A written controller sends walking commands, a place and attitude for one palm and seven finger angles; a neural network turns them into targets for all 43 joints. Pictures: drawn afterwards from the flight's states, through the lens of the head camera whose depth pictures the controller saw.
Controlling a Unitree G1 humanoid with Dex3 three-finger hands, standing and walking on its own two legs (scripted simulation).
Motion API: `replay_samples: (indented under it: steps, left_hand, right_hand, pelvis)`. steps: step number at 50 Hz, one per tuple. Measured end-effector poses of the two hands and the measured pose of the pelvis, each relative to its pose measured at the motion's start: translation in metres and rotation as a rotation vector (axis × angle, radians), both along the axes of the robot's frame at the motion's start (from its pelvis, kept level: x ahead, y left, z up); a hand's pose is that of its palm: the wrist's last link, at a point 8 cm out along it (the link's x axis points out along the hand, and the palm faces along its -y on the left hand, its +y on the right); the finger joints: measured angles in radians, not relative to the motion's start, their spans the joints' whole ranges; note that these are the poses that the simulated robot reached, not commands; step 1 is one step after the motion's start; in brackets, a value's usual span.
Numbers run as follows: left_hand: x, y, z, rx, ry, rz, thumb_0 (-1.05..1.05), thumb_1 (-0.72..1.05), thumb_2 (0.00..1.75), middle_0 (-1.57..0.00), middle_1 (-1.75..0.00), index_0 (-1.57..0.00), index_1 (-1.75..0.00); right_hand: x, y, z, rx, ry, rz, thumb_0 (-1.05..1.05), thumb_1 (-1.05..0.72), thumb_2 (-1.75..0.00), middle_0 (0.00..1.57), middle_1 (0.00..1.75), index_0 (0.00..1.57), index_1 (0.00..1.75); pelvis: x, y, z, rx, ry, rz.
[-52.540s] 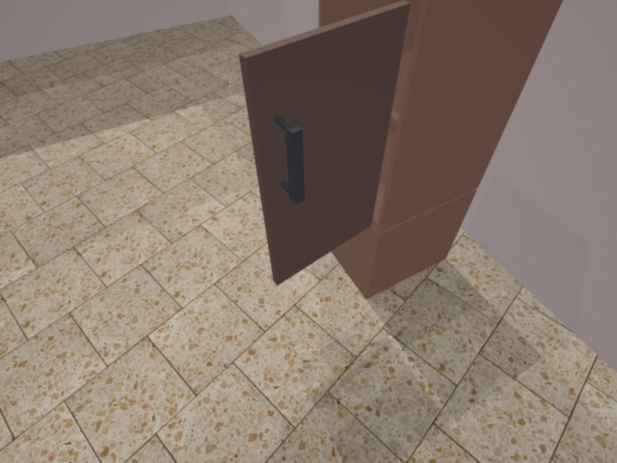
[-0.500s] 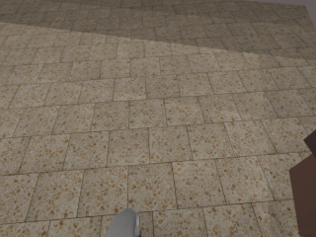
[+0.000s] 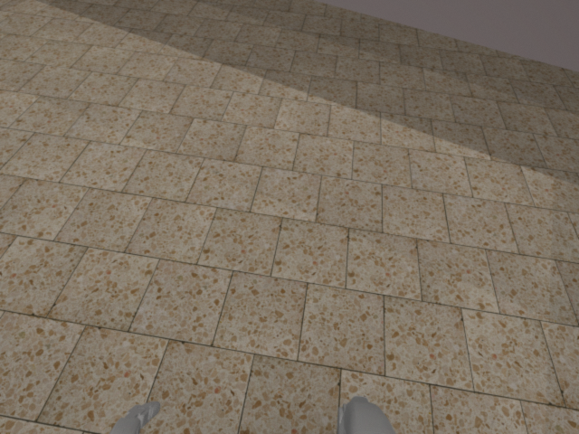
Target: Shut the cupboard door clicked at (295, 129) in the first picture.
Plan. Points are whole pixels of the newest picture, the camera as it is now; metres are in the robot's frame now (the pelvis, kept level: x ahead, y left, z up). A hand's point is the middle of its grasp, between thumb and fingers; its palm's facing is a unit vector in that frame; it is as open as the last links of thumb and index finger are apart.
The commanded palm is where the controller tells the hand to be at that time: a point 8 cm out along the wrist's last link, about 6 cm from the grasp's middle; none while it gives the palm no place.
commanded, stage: turn to face it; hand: left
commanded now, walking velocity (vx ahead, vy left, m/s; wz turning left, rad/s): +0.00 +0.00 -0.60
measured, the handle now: out of the picture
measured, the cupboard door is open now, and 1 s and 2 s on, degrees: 23 23 23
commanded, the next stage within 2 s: none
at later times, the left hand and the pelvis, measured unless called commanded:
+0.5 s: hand (192, 381) +0.22 +0.17 -0.18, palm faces -0.19 -0.96 -0.21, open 7.3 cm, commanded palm none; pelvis +0.12 -0.01 -0.01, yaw -15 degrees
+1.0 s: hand (247, 293) +0.37 +0.10 -0.16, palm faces -0.53 -0.80 -0.28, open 7.4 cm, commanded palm none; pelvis +0.15 -0.01 -0.02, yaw -34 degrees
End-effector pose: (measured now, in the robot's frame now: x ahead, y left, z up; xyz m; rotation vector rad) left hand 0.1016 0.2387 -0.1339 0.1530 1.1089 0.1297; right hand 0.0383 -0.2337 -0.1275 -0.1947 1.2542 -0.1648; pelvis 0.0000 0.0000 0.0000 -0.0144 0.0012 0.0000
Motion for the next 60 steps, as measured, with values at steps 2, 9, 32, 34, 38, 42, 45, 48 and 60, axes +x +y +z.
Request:
replay_samples:
  steps: [2, 9, 32, 34, 38, 42, 45, 48, 60]
  left_hand:
    - [0.025, -0.011, 0.000, -0.009, -0.008, -0.024, 0.00, 0.91, 0.90, -0.20, -0.30, -0.20, -0.29]
    - [0.084, -0.052, -0.017, -0.012, 0.042, -0.127, 0.00, 0.91, 0.90, -0.20, -0.30, -0.20, -0.30]
    - [0.178, 0.004, -0.016, 0.042, 0.145, -0.266, 0.01, 0.91, 0.90, -0.20, -0.30, -0.20, -0.30]
    - [0.197, 0.003, -0.010, 0.041, 0.121, -0.298, 0.01, 0.91, 0.90, -0.20, -0.30, -0.20, -0.30]
    - [0.233, -0.011, 0.000, 0.047, 0.082, -0.376, 0.01, 0.91, 0.90, -0.20, -0.30, -0.20, -0.29]
    - [0.264, -0.038, 0.005, 0.061, 0.047, -0.473, 0.01, 0.91, 0.90, -0.20, -0.30, -0.20, -0.29]
    - [0.283, -0.066, 0.007, 0.075, 0.008, -0.547, 0.01, 0.91, 0.90, -0.20, -0.30, -0.20, -0.29]
    - [0.292, -0.089, 0.005, 0.088, -0.035, -0.600, 0.00, 0.91, 0.90, -0.20, -0.30, -0.20, -0.29]
    - [0.296, -0.111, -0.008, 0.063, 0.086, -0.707, 0.00, 0.90, 0.90, -0.21, -0.30, -0.21, -0.30]
  right_hand:
    - [-0.006, -0.001, -0.004, 0.008, 0.037, -0.037, 0.01, -0.92, -0.90, 0.20, 0.30, 0.20, 0.30]
    - [-0.018, -0.013, -0.034, 0.042, 0.166, -0.190, 0.01, -0.91, -0.90, 0.20, 0.30, 0.20, 0.30]
    - [0.114, -0.013, 0.007, -0.075, -0.123, -0.275, 0.01, -0.91, -0.90, 0.20, 0.30, 0.20, 0.30]
    - [0.108, -0.010, 0.011, -0.075, -0.111, -0.297, 0.01, -0.91, -0.90, 0.20, 0.30, 0.20, 0.30]
    - [0.089, -0.008, 0.011, -0.068, -0.086, -0.366, 0.01, -0.91, -0.90, 0.20, 0.30, 0.20, 0.30]
    - [0.060, -0.012, 0.002, -0.052, -0.052, -0.456, 0.01, -0.91, -0.90, 0.20, 0.30, 0.20, 0.30]
    - [0.033, -0.019, -0.013, -0.035, -0.020, -0.528, 0.01, -0.91, -0.90, 0.20, 0.30, 0.20, 0.30]
    - [0.010, -0.027, -0.028, -0.025, 0.026, -0.589, 0.01, -0.91, -0.90, 0.20, 0.30, 0.20, 0.30]
    - [0.020, -0.023, -0.004, -0.066, -0.020, -0.701, 0.01, -0.91, -0.90, 0.20, 0.30, 0.19, 0.30]
  pelvis:
    - [0.016, -0.004, -0.001, 0.004, -0.007, -0.014]
    - [0.069, -0.025, -0.020, 0.009, -0.019, -0.104]
    - [0.139, 0.014, -0.009, -0.008, 0.012, -0.353]
    - [0.143, 0.015, -0.005, -0.017, 0.009, -0.381]
    - [0.149, 0.014, -0.001, -0.024, 0.009, -0.438]
    - [0.152, 0.007, -0.004, -0.018, 0.009, -0.497]
    - [0.153, -0.003, -0.012, -0.008, 0.006, -0.539]
    - [0.153, -0.011, -0.021, -0.004, 0.004, -0.568]
    - [0.175, -0.008, -0.010, 0.022, 0.015, -0.698]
